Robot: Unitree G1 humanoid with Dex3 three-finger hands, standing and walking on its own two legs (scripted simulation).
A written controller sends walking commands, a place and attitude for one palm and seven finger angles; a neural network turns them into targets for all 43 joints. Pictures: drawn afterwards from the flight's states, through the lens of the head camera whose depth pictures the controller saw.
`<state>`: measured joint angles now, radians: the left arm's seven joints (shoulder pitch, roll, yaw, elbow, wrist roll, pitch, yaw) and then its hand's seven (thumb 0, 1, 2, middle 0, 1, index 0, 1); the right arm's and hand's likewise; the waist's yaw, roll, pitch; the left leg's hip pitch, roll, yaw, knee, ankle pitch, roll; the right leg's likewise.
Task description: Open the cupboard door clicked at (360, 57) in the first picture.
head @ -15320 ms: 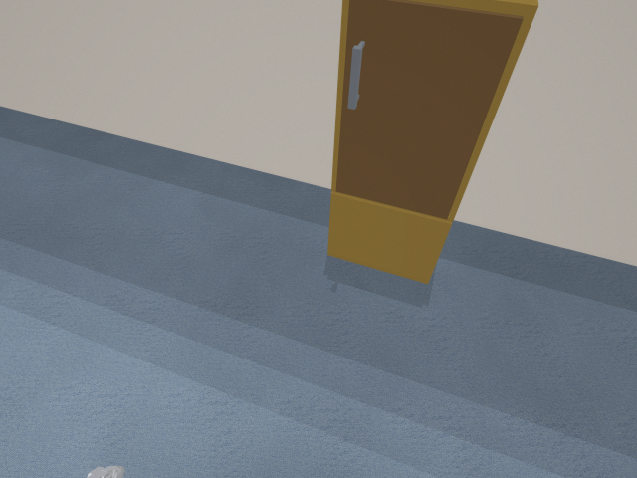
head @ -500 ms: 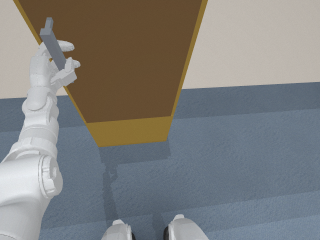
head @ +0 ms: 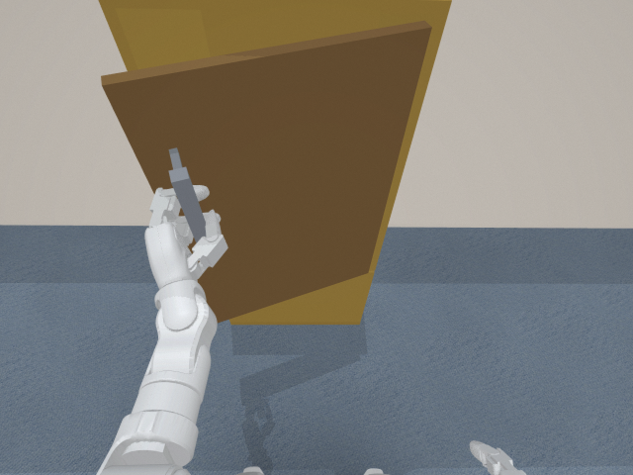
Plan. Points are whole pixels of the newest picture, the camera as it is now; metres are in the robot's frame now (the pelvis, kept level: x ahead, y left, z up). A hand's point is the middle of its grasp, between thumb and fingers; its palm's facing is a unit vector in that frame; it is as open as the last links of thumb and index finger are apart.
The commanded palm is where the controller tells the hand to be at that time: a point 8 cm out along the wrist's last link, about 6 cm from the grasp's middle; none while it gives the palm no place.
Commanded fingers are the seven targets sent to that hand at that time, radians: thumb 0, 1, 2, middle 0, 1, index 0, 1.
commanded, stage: pull the door open along its arc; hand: left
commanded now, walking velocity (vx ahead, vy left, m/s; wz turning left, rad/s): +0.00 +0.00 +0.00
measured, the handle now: (192, 205) +0.44 +0.17 +0.07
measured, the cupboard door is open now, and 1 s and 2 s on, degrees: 20 46 50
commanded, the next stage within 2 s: open thumb and fingers to let go in 0.46 s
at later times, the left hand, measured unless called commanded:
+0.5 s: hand (288, 314) +0.29 +0.04 +0.07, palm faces +0.36 -0.93 -0.02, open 5.9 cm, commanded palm +0.23 +0.07 +0.07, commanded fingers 0.00 0.90 0.90 -0.40 -1.35 -0.40 -1.35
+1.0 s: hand (290, 314) +0.29 +0.04 +0.07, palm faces +0.39 -0.92 -0.03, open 11.0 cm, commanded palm +0.25 +0.07 +0.07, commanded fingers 0.00 -0.50 0.30 -0.29 -1.15 -0.29 -1.15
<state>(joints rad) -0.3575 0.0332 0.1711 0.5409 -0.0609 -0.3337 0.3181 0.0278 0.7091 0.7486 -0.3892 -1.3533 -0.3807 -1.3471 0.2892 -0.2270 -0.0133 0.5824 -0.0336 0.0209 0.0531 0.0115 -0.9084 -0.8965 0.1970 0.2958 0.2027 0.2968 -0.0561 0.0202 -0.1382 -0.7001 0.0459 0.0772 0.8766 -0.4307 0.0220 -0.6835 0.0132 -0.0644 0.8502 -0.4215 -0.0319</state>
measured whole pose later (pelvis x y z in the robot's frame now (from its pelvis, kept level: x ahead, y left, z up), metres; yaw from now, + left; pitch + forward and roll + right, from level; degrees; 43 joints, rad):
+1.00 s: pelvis -0.01 -0.04 +0.00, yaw +4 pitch +8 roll +1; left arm 0.05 -0.10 -0.24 0.16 0.07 -0.18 0.57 0.01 -0.05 0.49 -0.33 -1.25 -0.34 -1.25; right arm 0.20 -0.19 0.00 0.57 -0.06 0.01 0.02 0.02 -0.91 -0.90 0.20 0.30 0.20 0.30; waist -0.01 0.03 -0.11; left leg -0.58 0.03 0.00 0.83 -0.40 -0.03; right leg -0.56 0.00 -0.13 0.86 -0.45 -0.09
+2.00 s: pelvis -0.02 -0.01 +0.00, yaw +2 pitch +8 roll +1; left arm 0.22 0.03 -0.27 -0.02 -0.01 -0.25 0.12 -0.01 -0.50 0.30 -0.18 -0.32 -0.18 -0.32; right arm 0.26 -0.21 0.03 0.46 -0.01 -0.02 0.03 0.02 -0.91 -0.90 0.20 0.30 0.20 0.30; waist -0.01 0.02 -0.09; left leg -0.59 0.02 0.06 0.88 -0.42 0.01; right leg -0.58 -0.01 -0.08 0.89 -0.45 -0.05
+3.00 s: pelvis -0.01 -0.01 -0.01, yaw +3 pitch +8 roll -1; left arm 0.57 0.19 -0.01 -0.34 -0.20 -0.25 -0.12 -0.01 -0.50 0.30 -0.15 -0.30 -0.15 -0.30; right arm 0.27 -0.22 0.02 0.42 0.03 -0.09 -0.04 0.02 -0.91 -0.90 0.20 0.30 0.20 0.30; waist 0.01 0.05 -0.12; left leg -0.66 0.03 0.02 0.98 -0.47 0.00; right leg -0.62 0.00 -0.12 0.95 -0.48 -0.05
